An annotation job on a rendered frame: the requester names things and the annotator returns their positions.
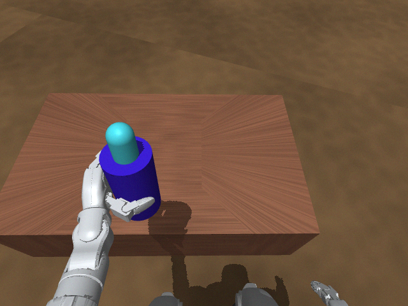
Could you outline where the bottle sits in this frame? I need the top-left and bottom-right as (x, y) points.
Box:
(99, 122), (161, 221)

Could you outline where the right robot hand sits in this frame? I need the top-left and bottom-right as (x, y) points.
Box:
(310, 280), (348, 306)

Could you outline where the left robot hand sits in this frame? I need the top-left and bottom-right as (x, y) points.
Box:
(82, 151), (155, 222)

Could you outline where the left robot arm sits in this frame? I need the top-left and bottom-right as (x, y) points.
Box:
(46, 207), (114, 306)

